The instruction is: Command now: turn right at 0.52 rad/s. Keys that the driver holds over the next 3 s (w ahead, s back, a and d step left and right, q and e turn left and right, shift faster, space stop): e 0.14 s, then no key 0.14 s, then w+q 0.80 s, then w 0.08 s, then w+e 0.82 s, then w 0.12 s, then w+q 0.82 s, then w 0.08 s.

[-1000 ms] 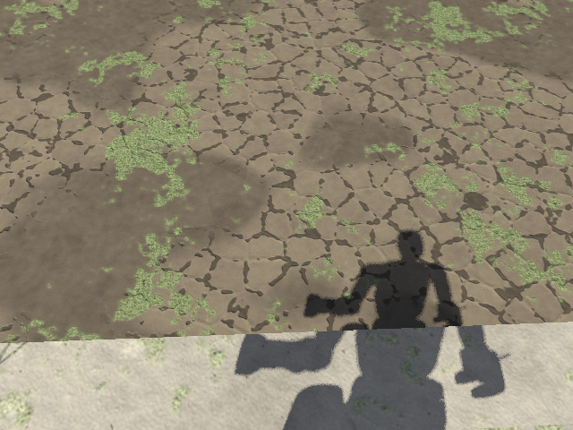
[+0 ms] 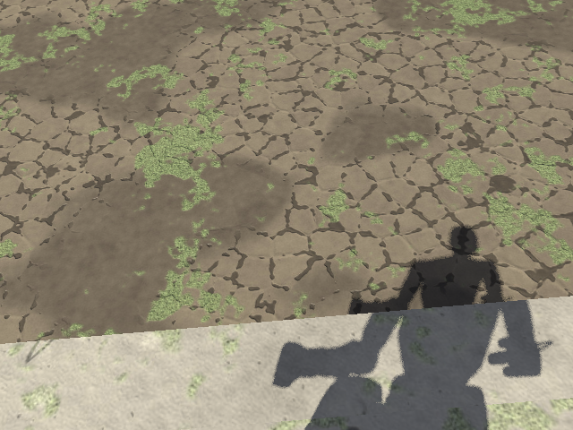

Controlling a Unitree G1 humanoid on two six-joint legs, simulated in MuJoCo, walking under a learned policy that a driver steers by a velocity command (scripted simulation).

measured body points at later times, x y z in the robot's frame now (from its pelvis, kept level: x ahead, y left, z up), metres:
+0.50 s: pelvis +0.02 +0.02 +0.00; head +0.03 +0.04 +0.45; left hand +0.21 +0.25 -0.10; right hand +0.07 -0.25 -0.11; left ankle +0.01 +0.15 -0.73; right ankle +0.01 -0.08 -0.70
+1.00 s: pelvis +0.17 -0.01 +0.00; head +0.20 -0.01 +0.45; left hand +0.14 +0.26 -0.12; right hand +0.39 -0.23 -0.09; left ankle +0.28 +0.16 -0.67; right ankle +0.10 -0.12 -0.73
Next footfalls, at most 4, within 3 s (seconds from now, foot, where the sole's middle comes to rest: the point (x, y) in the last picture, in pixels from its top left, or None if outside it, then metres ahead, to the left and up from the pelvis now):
0.38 left None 0.05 0.15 -0.77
0.70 right None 0.14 -0.12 -0.77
1.16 left None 0.39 0.16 -0.77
1.68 right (340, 385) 0.55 -0.03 -0.77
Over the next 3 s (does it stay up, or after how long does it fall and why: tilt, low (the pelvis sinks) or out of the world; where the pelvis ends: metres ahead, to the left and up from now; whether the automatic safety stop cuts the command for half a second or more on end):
stays up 0.51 0.05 -0.02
